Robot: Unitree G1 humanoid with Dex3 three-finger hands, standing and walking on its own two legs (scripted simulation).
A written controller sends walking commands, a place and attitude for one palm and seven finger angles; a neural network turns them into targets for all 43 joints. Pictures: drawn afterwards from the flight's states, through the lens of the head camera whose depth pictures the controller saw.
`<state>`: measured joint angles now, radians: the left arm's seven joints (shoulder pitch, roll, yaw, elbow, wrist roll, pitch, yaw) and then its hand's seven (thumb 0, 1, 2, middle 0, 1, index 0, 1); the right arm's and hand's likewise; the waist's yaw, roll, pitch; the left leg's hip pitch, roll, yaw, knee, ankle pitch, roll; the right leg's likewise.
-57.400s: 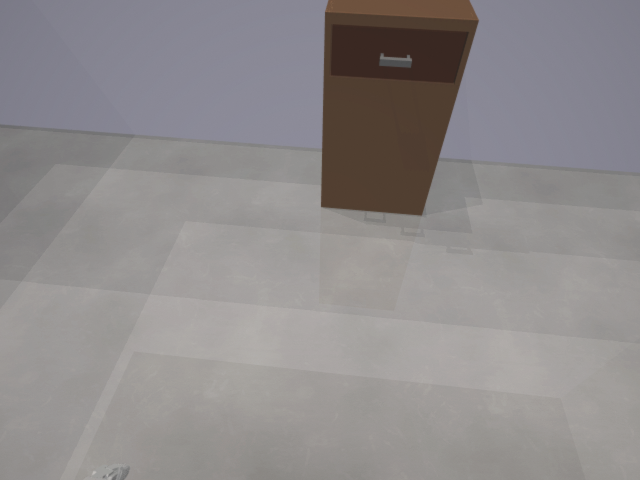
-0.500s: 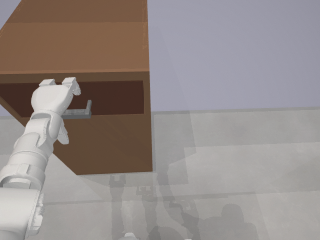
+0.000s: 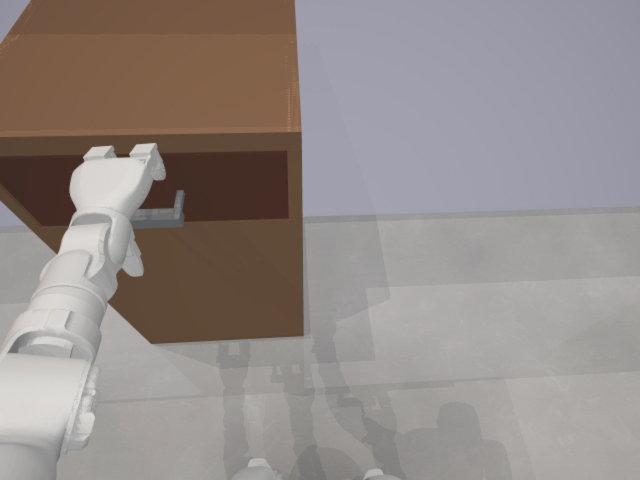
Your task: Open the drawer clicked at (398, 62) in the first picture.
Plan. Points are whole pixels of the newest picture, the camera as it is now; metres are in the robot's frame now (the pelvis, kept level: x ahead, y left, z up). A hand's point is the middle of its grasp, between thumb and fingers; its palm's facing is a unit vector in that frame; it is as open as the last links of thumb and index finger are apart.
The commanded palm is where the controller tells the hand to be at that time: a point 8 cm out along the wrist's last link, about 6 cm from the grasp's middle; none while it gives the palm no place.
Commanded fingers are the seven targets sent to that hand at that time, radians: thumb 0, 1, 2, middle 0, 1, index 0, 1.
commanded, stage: re-aim the fingers above the handle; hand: left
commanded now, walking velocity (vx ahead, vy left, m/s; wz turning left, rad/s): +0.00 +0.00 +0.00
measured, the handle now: (149, 208) +0.51 +0.25 -0.02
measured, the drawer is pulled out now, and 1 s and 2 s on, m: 0.00 0.00 0.00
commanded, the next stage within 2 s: lower the fingers behind the handle in 1.12 s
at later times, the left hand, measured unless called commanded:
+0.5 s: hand (118, 214) +0.46 +0.27 +0.03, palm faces -0.07 -0.02 -1.00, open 13.8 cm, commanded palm +0.45 +0.26 +0.10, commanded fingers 0.00 -0.50 0.30 -0.30 -1.20 -0.30 -1.20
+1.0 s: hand (112, 215) +0.46 +0.27 +0.03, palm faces -0.06 -0.04 -1.00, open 13.8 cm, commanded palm +0.44 +0.26 +0.10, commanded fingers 0.00 -0.50 0.30 -0.30 -1.20 -0.30 -1.20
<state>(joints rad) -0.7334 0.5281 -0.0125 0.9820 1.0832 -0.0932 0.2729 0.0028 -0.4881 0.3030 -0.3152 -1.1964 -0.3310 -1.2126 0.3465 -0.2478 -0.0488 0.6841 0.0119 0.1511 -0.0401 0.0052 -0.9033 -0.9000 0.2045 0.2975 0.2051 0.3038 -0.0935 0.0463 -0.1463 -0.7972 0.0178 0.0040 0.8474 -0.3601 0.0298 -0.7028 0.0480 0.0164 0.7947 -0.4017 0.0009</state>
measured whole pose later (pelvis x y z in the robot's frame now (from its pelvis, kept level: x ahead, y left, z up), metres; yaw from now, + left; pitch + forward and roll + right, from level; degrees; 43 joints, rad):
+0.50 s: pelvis +0.00 +0.00 +0.00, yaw +0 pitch +18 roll -2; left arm -0.72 0.58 0.02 0.98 1.08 -0.13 0.25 0.00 -0.49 0.30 -0.32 -1.20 -0.33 -1.20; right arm 0.35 -0.26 -0.05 0.69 0.02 0.15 -0.05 0.01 -0.90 -0.90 0.20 0.30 0.21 0.30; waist -0.10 0.04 -0.14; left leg -0.81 0.02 0.00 0.85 -0.36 0.03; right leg -0.71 0.05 0.01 0.79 -0.40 0.00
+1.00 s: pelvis +0.01 +0.00 +0.00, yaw +0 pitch +18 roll -3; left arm -0.68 0.58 0.03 0.94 1.07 -0.15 0.25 0.00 -0.49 0.30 -0.32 -1.20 -0.32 -1.20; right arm 0.34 -0.24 -0.05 0.68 0.01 0.16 -0.04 0.00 -0.90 -0.90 0.21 0.30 0.21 0.30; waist -0.09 0.04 -0.15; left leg -0.80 0.02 0.00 0.86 -0.38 0.03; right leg -0.70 0.05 0.02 0.79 -0.41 0.00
